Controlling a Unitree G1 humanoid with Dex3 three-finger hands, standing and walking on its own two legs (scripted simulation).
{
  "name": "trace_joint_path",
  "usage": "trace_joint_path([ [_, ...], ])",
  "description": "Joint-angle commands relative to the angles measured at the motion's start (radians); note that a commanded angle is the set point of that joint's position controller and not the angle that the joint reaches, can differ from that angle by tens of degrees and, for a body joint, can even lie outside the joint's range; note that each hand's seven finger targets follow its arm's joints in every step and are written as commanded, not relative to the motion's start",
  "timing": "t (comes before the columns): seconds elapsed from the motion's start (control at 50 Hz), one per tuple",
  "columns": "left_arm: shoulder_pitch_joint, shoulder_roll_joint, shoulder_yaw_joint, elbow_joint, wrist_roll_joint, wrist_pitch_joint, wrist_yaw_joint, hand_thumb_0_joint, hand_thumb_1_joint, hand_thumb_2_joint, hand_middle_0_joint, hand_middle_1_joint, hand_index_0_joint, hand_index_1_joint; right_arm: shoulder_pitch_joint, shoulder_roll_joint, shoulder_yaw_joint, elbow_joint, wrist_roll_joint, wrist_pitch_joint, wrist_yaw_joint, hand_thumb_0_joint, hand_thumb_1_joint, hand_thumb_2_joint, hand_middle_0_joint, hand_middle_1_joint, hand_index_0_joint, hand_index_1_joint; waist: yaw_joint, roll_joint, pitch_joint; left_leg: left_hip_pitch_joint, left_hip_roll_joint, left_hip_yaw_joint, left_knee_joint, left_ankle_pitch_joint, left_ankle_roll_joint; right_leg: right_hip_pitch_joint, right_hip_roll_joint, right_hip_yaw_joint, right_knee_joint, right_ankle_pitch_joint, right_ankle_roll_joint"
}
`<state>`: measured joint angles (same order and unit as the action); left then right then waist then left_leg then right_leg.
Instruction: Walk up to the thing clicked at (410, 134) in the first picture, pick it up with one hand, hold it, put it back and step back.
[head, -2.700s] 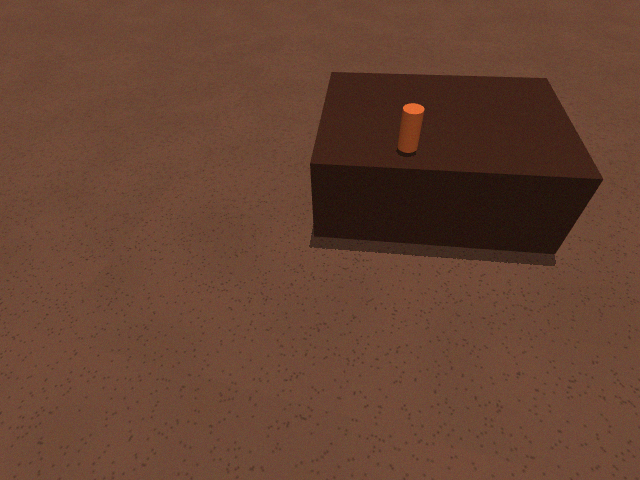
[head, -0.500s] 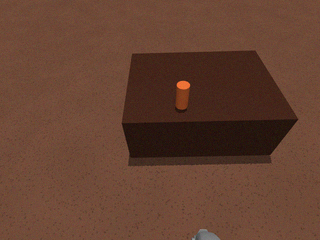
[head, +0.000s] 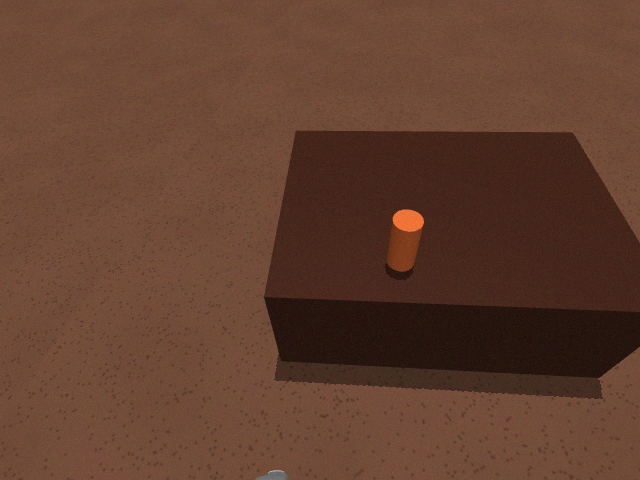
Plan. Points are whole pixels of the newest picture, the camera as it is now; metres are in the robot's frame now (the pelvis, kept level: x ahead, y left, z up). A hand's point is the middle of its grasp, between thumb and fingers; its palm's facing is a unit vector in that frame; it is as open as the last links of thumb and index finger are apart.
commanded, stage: walk up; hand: right
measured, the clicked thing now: (404, 241) +0.72 -0.15 -0.29
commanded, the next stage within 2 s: none
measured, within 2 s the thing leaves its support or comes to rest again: neither
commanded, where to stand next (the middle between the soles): +0.28 +0.05 m, yaw -2 degrees
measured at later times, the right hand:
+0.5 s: hand out of the picture +0.17 -0.23 -0.16, palm faces +0.02 +0.94 -0.33, open 7.4 cm
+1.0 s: hand (490, 420) +0.25 -0.20 -0.14, palm faces -0.02 +0.90 -0.43, open 7.4 cm
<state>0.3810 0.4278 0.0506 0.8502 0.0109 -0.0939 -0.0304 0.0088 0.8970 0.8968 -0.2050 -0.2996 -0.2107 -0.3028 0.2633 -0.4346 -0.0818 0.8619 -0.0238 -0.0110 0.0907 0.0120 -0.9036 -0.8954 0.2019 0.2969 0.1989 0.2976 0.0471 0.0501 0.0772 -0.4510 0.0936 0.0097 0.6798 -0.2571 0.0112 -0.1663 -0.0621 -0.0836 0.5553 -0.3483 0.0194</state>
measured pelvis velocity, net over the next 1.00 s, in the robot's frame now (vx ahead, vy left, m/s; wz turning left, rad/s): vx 0.19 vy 0.07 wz -0.03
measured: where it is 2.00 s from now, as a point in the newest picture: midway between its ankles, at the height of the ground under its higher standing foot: outside the picture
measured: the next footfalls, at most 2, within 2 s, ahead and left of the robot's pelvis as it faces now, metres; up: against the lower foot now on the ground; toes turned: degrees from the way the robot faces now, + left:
left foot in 0.04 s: +0.15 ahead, +0.14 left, +0.00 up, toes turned +4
right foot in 0.50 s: +0.24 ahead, -0.07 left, +0.00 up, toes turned -3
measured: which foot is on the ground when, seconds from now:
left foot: up 0.00-0.02, down 0.04-0.52, up 0.54-0.80, down 0.82-1.00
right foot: down 0.00-0.08, up 0.10-0.48, down 0.50-1.00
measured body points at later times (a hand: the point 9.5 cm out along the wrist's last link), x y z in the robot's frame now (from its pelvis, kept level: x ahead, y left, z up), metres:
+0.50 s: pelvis +0.16 +0.04 -0.01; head +0.19 +0.02 +0.44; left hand +0.26 +0.36 -0.10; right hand +0.17 -0.28 -0.13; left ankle +0.11 +0.14 -0.73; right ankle +0.25 -0.07 -0.73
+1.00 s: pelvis +0.19 +0.07 -0.01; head +0.20 +0.10 +0.44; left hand +0.28 +0.38 -0.14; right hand +0.25 -0.25 -0.11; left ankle +0.25 +0.20 -0.73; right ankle +0.21 -0.07 -0.72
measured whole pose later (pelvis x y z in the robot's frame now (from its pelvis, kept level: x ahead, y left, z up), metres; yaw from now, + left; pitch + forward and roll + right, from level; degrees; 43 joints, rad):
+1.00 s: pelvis +0.19 +0.07 -0.01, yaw -2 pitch -3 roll +0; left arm 0.18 0.40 0.05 0.97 0.00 0.03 -0.02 0.01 0.90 0.90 -0.20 -0.30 -0.21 -0.30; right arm 0.21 -0.37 -0.02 0.99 -0.03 -0.03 0.00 0.01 -0.90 -0.89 0.20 0.30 0.20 0.30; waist 0.01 -0.06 0.06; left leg -0.34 0.03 0.02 0.65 -0.27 0.00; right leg -0.32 -0.04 0.00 0.72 -0.41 -0.04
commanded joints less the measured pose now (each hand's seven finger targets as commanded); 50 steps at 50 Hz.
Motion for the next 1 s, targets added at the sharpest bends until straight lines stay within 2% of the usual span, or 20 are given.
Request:
trace_joint_path([
  [0.0, -0.096, 0.276, 0.074, -0.089, 0.004, -0.019, 0.021, 0.000, 0.900, 0.900, -0.200, -0.300, -0.200, -0.300, 0.089, -0.180, -0.071, -0.051, -0.002, -0.047, -0.009, 0.000, -0.900, -0.900, 0.200, 0.300, 0.200, 0.300, -0.113, -0.118, -0.063, 0.336, -0.040, 0.051, -0.085, 0.024, 0.021, -0.240, -0.195, 0.153, -0.062, 0.023, -0.173],
  [0.02, -0.074, 0.226, 0.057, -0.089, 0.012, -0.015, 0.022, 0.000, 0.900, 0.900, -0.200, -0.300, -0.200, -0.300, 0.205, -0.225, -0.087, -0.012, -0.002, -0.052, -0.020, 0.000, -0.900, -0.900, 0.200, 0.300, 0.200, 0.300, -0.163, 0.024, -0.119, 0.502, -0.039, -0.021, -0.097, -0.071, 0.043, -0.331, -0.144, 0.118, 0.193, 0.082, -0.141],
  [0.04, -0.011, 0.135, 0.028, -0.083, 0.000, -0.011, 0.019, 0.000, 0.900, 0.900, -0.200, -0.300, -0.200, -0.300, 0.261, -0.293, -0.105, -0.010, -0.010, -0.060, -0.035, 0.000, -0.900, -0.900, 0.200, 0.300, 0.200, 0.300, -0.175, 0.284, -0.110, 0.529, 0.120, -0.276, -0.303, -0.323, 0.096, -0.447, -0.009, 0.006, 0.501, 0.001, -0.090],
  [0.06, 0.015, 0.156, 0.035, -0.071, -0.015, -0.001, 0.025, 0.000, 0.900, 0.900, -0.200, -0.300, -0.200, -0.300, 0.209, -0.331, -0.104, -0.047, 0.001, -0.067, -0.037, 0.000, -0.900, -0.900, 0.200, 0.300, 0.200, 0.300, -0.137, 0.268, -0.064, 0.490, 0.288, -0.642, -0.469, -0.411, 0.166, -0.575, 0.094, 0.062, 0.605, -0.152, -0.069],
  [0.08, -0.017, 0.240, 0.051, -0.054, -0.004, 0.004, 0.038, 0.000, 0.900, 0.900, -0.200, -0.300, -0.200, -0.300, 0.158, -0.336, -0.107, -0.060, 0.023, -0.063, -0.037, 0.000, -0.900, -0.900, 0.200, 0.300, 0.200, 0.300, -0.127, 0.176, -0.036, 0.429, 0.335, -0.682, -0.447, -0.357, 0.237, -0.556, 0.033, 0.129, 0.663, -0.182, -0.083],
  [0.12, -0.034, 0.242, 0.048, -0.036, -0.014, 0.001, 0.036, 0.000, 0.900, 0.900, -0.200, -0.300, -0.200, -0.300, 0.080, -0.270, -0.080, -0.085, 0.023, -0.060, -0.047, 0.000, -0.900, -0.900, 0.200, 0.300, 0.200, 0.300, -0.075, 0.072, 0.034, 0.276, 0.262, -0.442, -0.420, -0.102, 0.230, -0.491, -0.013, 0.179, 0.660, -0.090, -0.081],
  [0.16, 0.022, 0.212, 0.045, -0.001, -0.027, 0.006, 0.020, 0.000, 0.900, 0.900, -0.200, -0.300, -0.200, -0.300, 0.048, -0.219, -0.051, -0.090, 0.026, -0.077, -0.054, 0.000, -0.900, -0.900, 0.200, 0.300, 0.200, 0.300, -0.038, 0.079, 0.039, 0.235, 0.158, -0.216, -0.388, 0.140, 0.147, -0.414, -0.033, 0.160, 0.549, -0.010, -0.070],
  [0.3, -0.091, 0.161, 0.041, -0.048, -0.008, 0.019, 0.004, 0.000, 0.900, 0.900, -0.200, -0.300, -0.200, -0.300, 0.118, -0.223, -0.053, -0.106, 0.015, -0.077, -0.062, 0.000, -0.900, -0.900, 0.200, 0.300, 0.200, 0.300, -0.083, 0.096, -0.009, 0.340, 0.163, -0.114, -0.360, 0.373, 0.225, -0.386, -0.038, 0.064, 0.273, 0.067, -0.029],
  [0.4, -0.108, 0.122, 0.039, -0.050, -0.002, 0.006, 0.015, 0.000, 0.900, 0.900, -0.200, -0.300, -0.200, -0.300, 0.076, -0.203, -0.041, -0.129, 0.015, -0.053, -0.066, 0.000, -0.900, -0.900, 0.200, 0.300, 0.200, 0.300, -0.066, 0.057, -0.035, 0.270, 0.137, -0.053, -0.216, 0.559, 0.196, -0.179, 0.021, 0.013, 0.071, 0.183, -0.049],
  [0.46, 0.006, 0.170, 0.058, -0.011, 0.005, -0.006, 0.033, 0.000, 0.900, 0.900, -0.200, -0.300, -0.200, -0.300, 0.073, -0.131, -0.009, -0.136, 0.040, -0.047, -0.072, 0.000, -0.900, -0.900, 0.200, 0.300, 0.200, 0.300, 0.012, -0.111, -0.141, 0.187, 0.037, 0.003, 0.058, 0.376, 0.102, 0.117, 0.019, 0.066, -0.105, 0.357, -0.089],
  [0.5, 0.009, 0.269, 0.076, -0.046, 0.002, -0.009, 0.043, 0.000, 0.900, 0.900, -0.200, -0.300, -0.200, -0.300, 0.155, -0.093, 0.012, -0.124, 0.032, -0.031, -0.078, 0.000, -0.900, -0.900, 0.200, 0.300, 0.200, 0.300, -0.003, -0.282, -0.189, -0.045, -0.124, 0.017, 0.336, -0.302, 0.036, 0.204, -0.352, 0.597, -0.221, 0.294, -0.237],
  [0.52, -0.055, 0.289, 0.078, -0.052, -0.007, 0.001, 0.042, 0.000, 0.900, 0.900, -0.200, -0.300, -0.200, -0.300, 0.150, -0.177, -0.018, -0.099, 0.019, -0.015, -0.092, 0.000, -0.900, -0.900, 0.200, 0.300, 0.200, 0.300, -0.012, -0.219, -0.132, -0.068, -0.086, -0.021, 0.410, -0.389, 0.038, 0.137, -0.393, 0.646, -0.213, 0.171, -0.331],
  [0.64, -0.165, 0.204, 0.041, -0.054, 0.007, 0.018, 0.043, 0.000, 0.900, 0.900, -0.200, -0.300, -0.200, -0.300, 0.136, -0.143, -0.010, -0.011, 0.019, -0.006, -0.081, 0.000, -0.900, -0.900, 0.200, 0.300, 0.200, 0.300, -0.047, -0.210, -0.056, 0.051, -0.063, -0.024, 0.268, -0.175, 0.001, -0.131, -0.157, 0.257, -0.233, 0.131, -0.211],
  [0.72, -0.201, 0.192, 0.044, -0.045, 0.016, 0.044, 0.036, 0.000, 0.900, 0.900, -0.200, -0.300, -0.200, -0.300, 0.088, -0.125, -0.002, 0.029, 0.019, -0.022, -0.090, 0.000, -0.900, -0.900, 0.200, 0.300, 0.200, 0.300, -0.030, -0.270, -0.094, 0.130, -0.071, 0.026, 0.033, -0.121, -0.026, -0.123, -0.144, 0.189, -0.150, 0.193, -0.214],
  [0.78, -0.256, 0.175, 0.037, -0.044, 0.000, 0.079, 0.028, 0.000, 0.900, 0.900, -0.200, -0.300, -0.200, -0.300, 0.095, -0.139, -0.011, 0.068, 0.007, -0.035, -0.106, 0.000, -0.900, -0.900, 0.200, 0.300, 0.200, 0.300, -0.068, -0.203, -0.095, 0.276, -0.098, 0.055, -0.119, 0.076, -0.008, -0.247, -0.135, 0.172, -0.032, 0.117, -0.168],
  [0.82, -0.240, 0.122, 0.018, -0.033, -0.011, 0.095, 0.024, 0.000, 0.900, 0.900, -0.200, -0.300, -0.200, -0.300, 0.038, -0.199, -0.019, 0.053, -0.008, -0.044, -0.112, 0.000, -0.900, -0.900, 0.200, 0.300, 0.200, 0.300, -0.055, -0.044, -0.062, 0.265, 0.029, -0.140, -0.235, 0.012, 0.035, -0.335, -0.067, 0.138, 0.051, -0.007, -0.103],
  [0.84, -0.217, 0.112, 0.016, -0.015, -0.019, 0.106, 0.023, 0.000, 0.900, 0.900, -0.200, -0.300, -0.200, -0.300, -0.039, -0.249, -0.020, 0.028, -0.006, -0.050, -0.113, 0.000, -0.900, -0.900, 0.200, 0.300, 0.200, 0.300, -0.024, 0.066, -0.034, 0.103, 0.194, -0.397, -0.386, -0.223, 0.117, -0.277, 0.014, 0.105, 0.138, -0.123, -0.058],
  [0.86, -0.209, 0.170, 0.040, 0.024, -0.015, 0.115, 0.029, 0.000, 0.900, 0.900, -0.200, -0.300, -0.200, -0.300, -0.101, -0.291, -0.026, 0.024, -0.001, -0.045, -0.110, 0.000, -0.900, -0.900, 0.200, 0.300, 0.200, 0.300, -0.028, 0.109, 0.015, -0.082, 0.263, -0.448, -0.439, -0.360, 0.197, -0.142, 0.012, 0.106, 0.277, -0.164, -0.055],
  [0.9, -0.176, 0.164, 0.045, 0.060, -0.014, 0.117, 0.019, 0.000, 0.900, 0.900, -0.200, -0.300, -0.200, -0.300, -0.154, -0.244, -0.010, 0.025, -0.009, -0.044, -0.111, 0.000, -0.900, -0.900, 0.200, 0.300, 0.200, 0.300, -0.001, 0.094, 0.039, -0.094, 0.186, -0.332, -0.420, -0.376, 0.169, -0.113, 0.003, 0.129, 0.250, -0.132, -0.059],
  [0.98, -0.170, 0.135, 0.037, 0.106, -0.010, 0.099, 0.016, 0.000, 0.900, 0.900, -0.200, -0.300, -0.200, -0.300, -0.142, -0.222, 0.000, 0.050, -0.002, -0.049, -0.103, 0.000, -0.900, -0.900, 0.200, 0.300, 0.200, 0.300, -0.008, 0.158, -0.081, 0.140, 0.111, -0.205, -0.260, 0.007, 0.110, -0.087, 0.032, 0.069, -0.005, -0.016, -0.052],
])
